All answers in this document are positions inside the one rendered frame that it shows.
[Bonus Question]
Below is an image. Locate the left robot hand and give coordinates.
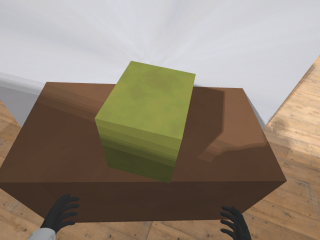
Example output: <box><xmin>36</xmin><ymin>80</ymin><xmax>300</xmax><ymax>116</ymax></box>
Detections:
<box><xmin>40</xmin><ymin>193</ymin><xmax>80</xmax><ymax>234</ymax></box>

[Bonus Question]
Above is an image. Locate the right robot hand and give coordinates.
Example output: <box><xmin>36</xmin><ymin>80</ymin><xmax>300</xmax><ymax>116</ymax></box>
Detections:
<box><xmin>220</xmin><ymin>206</ymin><xmax>252</xmax><ymax>240</ymax></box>

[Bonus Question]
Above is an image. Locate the carton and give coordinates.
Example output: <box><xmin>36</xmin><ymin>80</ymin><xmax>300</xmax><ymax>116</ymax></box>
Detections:
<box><xmin>94</xmin><ymin>61</ymin><xmax>196</xmax><ymax>184</ymax></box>

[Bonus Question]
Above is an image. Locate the robot left forearm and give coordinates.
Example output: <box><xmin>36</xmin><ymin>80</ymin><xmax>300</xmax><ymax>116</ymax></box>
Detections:
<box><xmin>28</xmin><ymin>228</ymin><xmax>56</xmax><ymax>240</ymax></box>

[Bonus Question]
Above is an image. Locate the pedestal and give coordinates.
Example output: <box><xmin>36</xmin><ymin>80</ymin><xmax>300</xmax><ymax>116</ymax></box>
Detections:
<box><xmin>0</xmin><ymin>82</ymin><xmax>287</xmax><ymax>223</ymax></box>

